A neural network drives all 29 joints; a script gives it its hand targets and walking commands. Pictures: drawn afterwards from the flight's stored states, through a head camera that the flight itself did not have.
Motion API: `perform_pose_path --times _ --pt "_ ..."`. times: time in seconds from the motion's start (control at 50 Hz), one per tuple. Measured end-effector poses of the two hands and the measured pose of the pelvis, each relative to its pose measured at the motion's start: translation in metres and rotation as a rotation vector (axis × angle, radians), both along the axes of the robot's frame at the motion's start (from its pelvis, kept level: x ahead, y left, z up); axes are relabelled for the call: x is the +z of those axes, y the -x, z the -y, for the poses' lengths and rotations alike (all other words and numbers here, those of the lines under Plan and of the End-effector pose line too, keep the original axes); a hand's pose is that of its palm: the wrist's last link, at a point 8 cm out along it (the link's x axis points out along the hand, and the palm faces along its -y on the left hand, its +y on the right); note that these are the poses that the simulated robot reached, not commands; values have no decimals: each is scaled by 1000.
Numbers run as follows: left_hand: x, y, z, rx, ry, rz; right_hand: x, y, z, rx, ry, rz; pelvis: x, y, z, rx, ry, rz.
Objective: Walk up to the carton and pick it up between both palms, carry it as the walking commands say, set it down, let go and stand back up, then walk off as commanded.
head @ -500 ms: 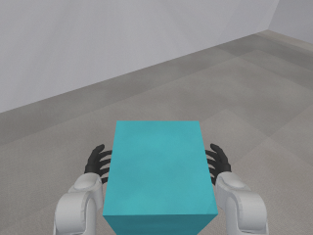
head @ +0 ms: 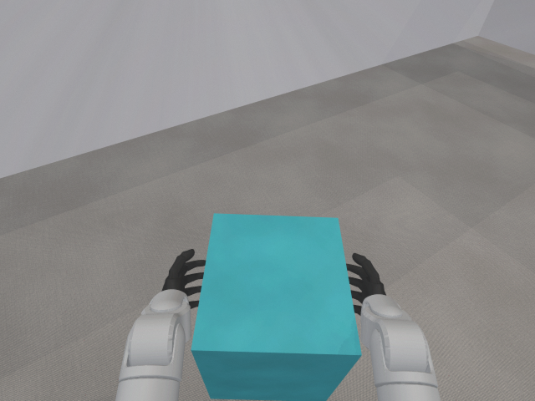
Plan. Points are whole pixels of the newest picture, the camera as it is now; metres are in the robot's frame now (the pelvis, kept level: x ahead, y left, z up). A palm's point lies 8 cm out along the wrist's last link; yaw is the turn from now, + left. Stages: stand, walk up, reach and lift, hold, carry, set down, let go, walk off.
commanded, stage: hold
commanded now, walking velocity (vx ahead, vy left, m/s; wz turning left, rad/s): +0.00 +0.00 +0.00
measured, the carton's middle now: (272, 311) +0.29 -0.01 -0.04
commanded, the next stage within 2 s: set down in 0.60 s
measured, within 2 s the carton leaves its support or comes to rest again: neither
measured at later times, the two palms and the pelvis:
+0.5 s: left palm (174, 296) +0.27 +0.13 +0.06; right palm (373, 280) +0.29 -0.16 +0.06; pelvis -0.01 -0.03 +0.00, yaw +6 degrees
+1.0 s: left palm (174, 298) +0.29 +0.14 +0.02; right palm (361, 292) +0.29 -0.15 +0.02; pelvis -0.02 -0.01 -0.01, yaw +7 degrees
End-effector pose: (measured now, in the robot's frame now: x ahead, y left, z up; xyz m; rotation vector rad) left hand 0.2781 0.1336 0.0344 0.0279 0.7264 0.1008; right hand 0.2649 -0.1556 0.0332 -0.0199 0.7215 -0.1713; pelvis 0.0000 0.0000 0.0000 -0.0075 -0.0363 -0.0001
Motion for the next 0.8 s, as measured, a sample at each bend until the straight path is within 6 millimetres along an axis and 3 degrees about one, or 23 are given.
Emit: perform_pose_path --times 0.06,0.12,0.38,0.66,0.8 --pt "-18 14 -5 15 -16 -16 -18 5 -5 29 -8 -14 2 -2 1 13 -2 6" --pt "-12 21 -7 38 -14 37 -12 5 -8 46 -14 39 4 -4 4 59 -1 14" --pt "20 2 4 57 -16 106 18 -21 3 66 -27 105 3 8 24 107 -7 88" --pt "25 6 -3 73 -3 105 33 -26 -5 76 -31 104 2 22 30 137 -3 109" --pt "18 -2 -1 45 4 78 24 -23 -2 17 -58 77 -2 21 22 122 4 132"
